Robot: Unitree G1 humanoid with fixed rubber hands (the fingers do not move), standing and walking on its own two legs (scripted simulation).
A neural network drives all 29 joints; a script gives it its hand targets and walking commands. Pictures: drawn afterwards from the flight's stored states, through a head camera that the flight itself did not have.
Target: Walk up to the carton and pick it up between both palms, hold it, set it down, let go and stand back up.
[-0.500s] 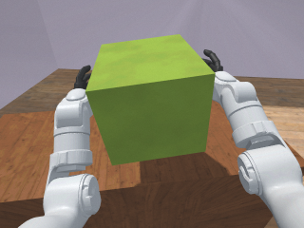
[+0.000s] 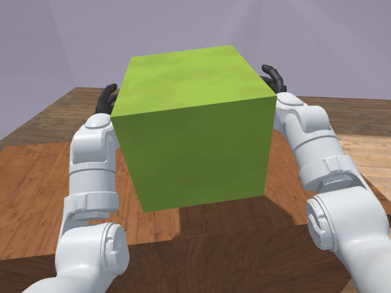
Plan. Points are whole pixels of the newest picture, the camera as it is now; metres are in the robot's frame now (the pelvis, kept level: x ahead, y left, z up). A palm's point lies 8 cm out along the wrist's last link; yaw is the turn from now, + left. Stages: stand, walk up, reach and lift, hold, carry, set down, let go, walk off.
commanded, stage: hold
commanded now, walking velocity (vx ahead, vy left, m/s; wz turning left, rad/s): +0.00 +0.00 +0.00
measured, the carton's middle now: (191, 120) +0.41 +0.00 +0.23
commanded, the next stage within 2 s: none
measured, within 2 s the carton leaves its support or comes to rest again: neither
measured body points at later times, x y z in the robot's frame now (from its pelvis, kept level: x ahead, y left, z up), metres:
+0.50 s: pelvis +0.00 +0.00 +0.00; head -0.08 +0.01 +0.44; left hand +0.38 +0.16 +0.25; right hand +0.39 -0.17 +0.28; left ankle +0.02 +0.11 -0.75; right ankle +0.01 -0.12 -0.75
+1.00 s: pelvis +0.00 +0.00 +0.00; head -0.09 +0.01 +0.44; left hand +0.38 +0.17 +0.25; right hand +0.39 -0.16 +0.28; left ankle +0.02 +0.11 -0.75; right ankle +0.01 -0.12 -0.75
